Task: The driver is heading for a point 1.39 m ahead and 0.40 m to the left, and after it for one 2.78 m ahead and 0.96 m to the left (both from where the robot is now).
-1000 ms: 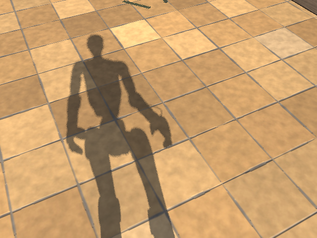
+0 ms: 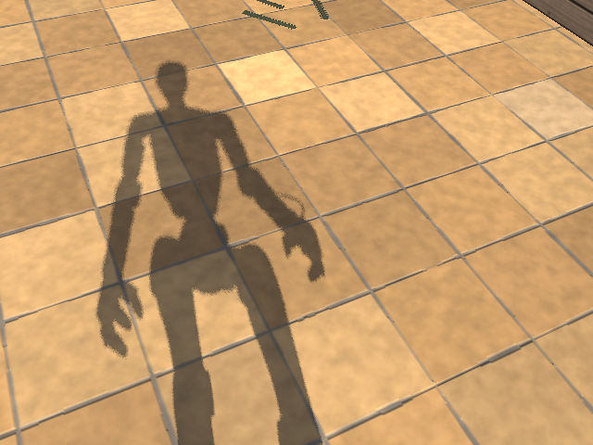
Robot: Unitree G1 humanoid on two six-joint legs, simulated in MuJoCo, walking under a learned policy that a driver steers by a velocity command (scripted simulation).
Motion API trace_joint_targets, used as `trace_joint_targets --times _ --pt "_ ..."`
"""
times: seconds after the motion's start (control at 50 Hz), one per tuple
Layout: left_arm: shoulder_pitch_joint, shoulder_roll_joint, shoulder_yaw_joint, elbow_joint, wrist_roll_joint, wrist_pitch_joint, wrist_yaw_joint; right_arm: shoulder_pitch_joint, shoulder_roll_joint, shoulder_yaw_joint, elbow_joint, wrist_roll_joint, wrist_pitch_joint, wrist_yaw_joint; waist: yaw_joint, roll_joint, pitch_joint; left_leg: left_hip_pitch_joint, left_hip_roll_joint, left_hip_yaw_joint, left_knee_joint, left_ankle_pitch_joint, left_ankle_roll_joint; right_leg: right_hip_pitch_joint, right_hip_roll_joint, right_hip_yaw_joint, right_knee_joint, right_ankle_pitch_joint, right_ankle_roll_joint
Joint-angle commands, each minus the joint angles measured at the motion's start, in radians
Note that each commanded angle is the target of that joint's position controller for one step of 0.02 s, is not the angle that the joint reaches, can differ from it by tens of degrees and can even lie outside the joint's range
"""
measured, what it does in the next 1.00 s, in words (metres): walks ahead, turning left: right foot, then left foot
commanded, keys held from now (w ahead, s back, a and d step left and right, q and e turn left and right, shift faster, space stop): w+shift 0.42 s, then w+q+shift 0.58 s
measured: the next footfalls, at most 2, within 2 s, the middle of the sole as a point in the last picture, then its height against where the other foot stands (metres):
right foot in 0.46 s outside the picture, level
left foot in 0.92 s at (263, 293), level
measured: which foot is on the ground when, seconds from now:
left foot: down 0.00-0.48, up 0.50-0.90, down 0.92-1.00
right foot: up 0.00-0.44, down 0.46-0.92, up 0.94-1.00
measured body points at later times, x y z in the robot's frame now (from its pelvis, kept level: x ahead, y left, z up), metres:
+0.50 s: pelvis +0.35 +0.00 -0.02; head +0.39 +0.00 +0.43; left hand +0.56 +0.24 -0.11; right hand +0.26 -0.24 -0.16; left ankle +0.07 +0.11 -0.66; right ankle +0.48 -0.07 -0.73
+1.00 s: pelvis +0.81 +0.06 -0.03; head +0.83 +0.06 +0.42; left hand +0.77 +0.32 -0.16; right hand +1.01 -0.16 -0.15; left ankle +0.88 +0.09 -0.73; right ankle +0.63 -0.12 -0.57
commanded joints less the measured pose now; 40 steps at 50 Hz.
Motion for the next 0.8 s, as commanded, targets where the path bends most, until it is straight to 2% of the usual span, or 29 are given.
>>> trace_joint_targets --times 0.02,0.04,0.06,0.08,0.1,0.12,0.16,0.2,0.24,0.28,0.34,0.36,0.4,0.42,0.44,0.46,0.48,0.5,0.52,0.54,0.56,0.58,0.6,0.64,0.68,0.72,0.76,0.8 --pt "-0.231 -0.006 -0.013 -0.191 -0.004 -0.04 -0.019 0.398 -0.174 -0.027 0.088 -0.027 0.0 -0.021 -0.157 0.314 0.014 0.507 0.373 -0.914 -0.491 -0.788 0.14 -0.817 0.112 0.087 0.689 0.034 -0.078" --pt "-0.252 0.032 -0.008 -0.206 -0.009 -0.039 -0.031 0.246 -0.158 -0.021 0.037 -0.014 -0.001 -0.018 -0.083 0.182 0.09 0.421 0.379 -0.787 -0.445 -0.696 0.143 -0.859 0.012 0.062 0.723 0.172 -0.084" --pt "-0.234 0.06 -0.003 -0.189 0.0 -0.038 -0.044 0.192 -0.118 -0.013 0.018 -0.001 -0.01 -0.011 -0.055 0.081 0.073 0.348 0.317 -0.631 -0.425 -0.528 0.133 -0.78 -0.043 0.034 0.672 0.265 -0.068" --pt "-0.194 0.054 -0.002 -0.174 0.015 -0.03 -0.05 0.177 -0.105 -0.005 0.013 0.007 -0.017 -0.01 -0.02 0.091 0.047 0.302 0.265 -0.528 -0.441 -0.438 0.118 -0.705 -0.065 0.019 0.621 0.284 -0.047" --pt "-0.185 0.047 -0.005 -0.171 0.028 -0.016 -0.058 0.181 -0.073 0.007 0.02 0.007 -0.025 -0.015 -0.006 0.111 0.058 0.257 0.227 -0.459 -0.466 -0.385 0.11 -0.671 -0.079 0.002 0.602 0.298 -0.023" --pt "-0.202 0.035 -0.009 -0.181 0.027 -0.002 -0.066 0.209 -0.057 0.013 0.034 0.007 -0.032 -0.018 -0.006 0.13 0.078 0.237 0.206 -0.414 -0.485 -0.334 0.115 -0.674 -0.082 -0.017 0.6 0.323 -0.006" --pt "-0.273 0.031 -0.014 -0.21 0.016 0.017 -0.069 0.268 -0.056 0.015 0.053 0.012 -0.041 -0.022 -0.013 0.105 0.13 0.247 0.186 -0.35 -0.513 -0.231 0.131 -0.75 -0.085 -0.045 0.563 0.376 0.016" --pt "-0.375 0.039 -0.017 -0.249 0.012 0.024 -0.068 0.317 -0.058 0.017 0.058 0.018 -0.047 -0.021 -0.034 0.074 0.16 0.264 0.174 -0.291 -0.545 -0.122 0.147 -0.792 -0.078 -0.076 0.466 0.418 0.034" --pt "-0.469 0.034 -0.023 -0.288 0.004 0.024 -0.068 0.345 -0.049 0.022 0.059 0.02 -0.053 -0.022 -0.049 0.077 0.184 0.268 0.157 -0.229 -0.572 0.001 0.154 -0.766 -0.063 -0.104 0.322 0.463 0.043" --pt "-0.536 0.02 -0.033 -0.316 -0.006 0.024 -0.07 0.362 -0.049 0.025 0.06 0.022 -0.06 -0.026 -0.057 0.089 0.199 0.276 0.154 -0.176 -0.618 0.124 0.15 -0.687 -0.047 -0.138 0.176 0.515 0.027" --pt "-0.591 0.017 -0.041 -0.344 -0.007 0.023 -0.067 0.389 -0.063 0.025 0.074 0.028 -0.061 -0.033 -0.059 0.089 0.207 0.393 0.175 -0.108 -0.635 0.395 0.147 -0.607 -0.017 -0.18 0.035 0.524 -0.021" --pt "-0.586 0.022 -0.041 -0.346 -0.007 0.021 -0.062 0.386 -0.074 0.025 0.076 0.026 -0.059 -0.033 -0.048 0.096 0.188 0.441 0.175 -0.076 -0.589 0.579 0.139 -0.559 0.009 -0.198 -0.002 0.492 -0.043" --pt "-0.516 0.05 -0.031 -0.334 -0.005 0.017 -0.045 0.394 -0.118 0.018 0.083 0.015 -0.05 -0.041 -0.001 0.16 0.096 0.523 0.199 -0.044 -0.401 1.107 0.122 -0.411 0.094 -0.236 -0.01 0.387 -0.079" --pt "-0.391 0.084 -0.018 -0.303 -0.007 0.014 -0.034 0.391 -0.149 0.009 0.087 0.002 -0.038 -0.049 0.063 0.193 0.018 0.544 0.212 -0.036 -0.227 1.266 0.112 -0.286 0.129 -0.227 -0.002 0.315 -0.098" --pt "-0.176 0.123 0.001 -0.24 -0.009 0.009 -0.019 0.374 -0.168 0.003 0.086 -0.005 -0.023 -0.055 0.157 0.196 -0.084 0.476 0.209 -0.043 0.031 1.262 0.102 -0.052 0.145 -0.2 -0.035 0.264 -0.115" --pt "0.039 0.181 0.025 -0.183 0.007 0.002 -0.003 0.338 -0.143 0.006 0.063 -0.004 -0.018 -0.054 0.246 0.157 -0.189 0.242 0.164 -0.051 0.353 0.978 0.099 0.258 0.026 -0.062 -0.048 0.168 -0.134" --pt "0.092 0.28 0.05 -0.174 0.046 -0.005 0.004 0.429 0.04 0.043 0.012 0.037 -0.023 -0.021 0.135 -0.129 -0.332 -0.172 -0.002 -0.079 0.751 0.106 0.08 0.563 -0.301 0.439 -0.15 -0.312 -0.192" --pt "0.053 0.241 0.046 -0.176 0.028 -0.007 -0.015 0.395 -0.028 0.025 0.001 0.056 -0.041 -0.02 0.126 -0.126 -0.369 -0.295 -0.06 -0.215 0.887 -0.156 0.118 0.52 -0.364 0.79 -0.383 -0.491 -0.177" --pt "-0.065 0.183 0.035 -0.169 0.026 -0.014 -0.019 0.264 -0.074 0.01 -0.037 0.057 -0.039 -0.028 0.08 -0.062 -0.153 -0.373 0.009 -0.205 0.901 -0.026 0.129 0.348 -0.318 0.606 -0.4 -0.4 -0.128" --pt "-0.115 0.113 0.02 -0.169 0.019 -0.026 -0.022 0.229 -0.065 0.015 -0.043 0.049 -0.038 -0.024 0.056 0.041 -0.055 -0.343 0.056 -0.193 0.845 0.058 0.128 0.179 -0.303 0.437 -0.41 -0.202 -0.11" --pt "-0.142 0.085 0.012 -0.158 0.018 -0.034 -0.02 0.225 -0.04 0.017 -0.037 0.038 -0.027 -0.017 0.02 0.053 -0.004 -0.298 0.084 -0.19 0.802 0.077 0.123 0.065 -0.266 0.315 -0.433 -0.084 -0.079" --pt "-0.138 0.047 -0.001 -0.136 0.011 -0.038 -0.017 0.252 -0.013 0.021 -0.04 0.018 -0.01 -0.007 -0.019 0.018 0.029 -0.256 0.103 -0.191 0.777 0.089 0.111 -0.027 -0.233 0.206 -0.455 -0.015 -0.05" --pt "-0.128 0.025 -0.009 -0.118 0.003 -0.044 -0.016 0.249 0.007 0.023 -0.048 0.011 0.009 0.003 -0.039 -0.007 0.051 -0.242 0.119 -0.188 0.766 0.089 0.1 -0.076 -0.217 0.13 -0.472 0.027 -0.034" --pt "-0.105 0.026 -0.009 -0.095 -0.019 -0.059 -0.017 0.174 0.023 0.025 -0.09 0.012 0.039 0.016 -0.053 -0.008 0.105 -0.323 0.137 -0.166 0.751 0.131 0.083 -0.095 -0.19 -0.012 -0.5 0.159 0.007" --pt "-0.09 0.026 -0.012 -0.09 -0.015 -0.069 -0.021 0.075 0.025 0.032 -0.135 0.019 0.05 0.025 -0.045 -0.001 0.148 -0.355 0.123 -0.113 0.665 0.236 0.076 -0.128 -0.134 -0.165 -0.531 0.32 0.053" --pt "-0.056 0.024 -0.017 -0.082 -0.01 -0.078 -0.023 -0.016 0.02 0.038 -0.172 0.028 0.049 0.03 -0.03 -0.004 0.181 -0.358 0.094 -0.05 0.539 0.338 0.084 -0.123 -0.091 -0.269 -0.541 0.508 0.066" --pt "-0.007 0.039 -0.022 -0.071 -0.014 -0.078 -0.009 -0.088 0.006 0.044 -0.205 0.026 0.045 0.037 -0.02 0.016 0.199 -0.359 0.06 0.025 0.395 0.376 0.098 -0.046 -0.085 -0.328 -0.54 0.76 0.075" --pt "0.007 0.073 -0.024 -0.071 -0.017 -0.074 0.013 -0.127 -0.002 0.05 -0.226 0.023 0.038 0.043 -0.031 0.013 0.196 -0.293 0.013 0.09 0.23 0.4 0.121 0.041 -0.099 -0.37 -0.513 1.051 0.091"
Velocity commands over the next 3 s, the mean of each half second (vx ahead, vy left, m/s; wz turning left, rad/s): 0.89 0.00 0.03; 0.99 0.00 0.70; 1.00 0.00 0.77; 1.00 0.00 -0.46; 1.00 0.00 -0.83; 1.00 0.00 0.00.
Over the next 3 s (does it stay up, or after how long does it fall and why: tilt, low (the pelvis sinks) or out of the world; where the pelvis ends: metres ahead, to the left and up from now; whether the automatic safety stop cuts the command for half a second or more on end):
stays up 2.46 0.79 0.01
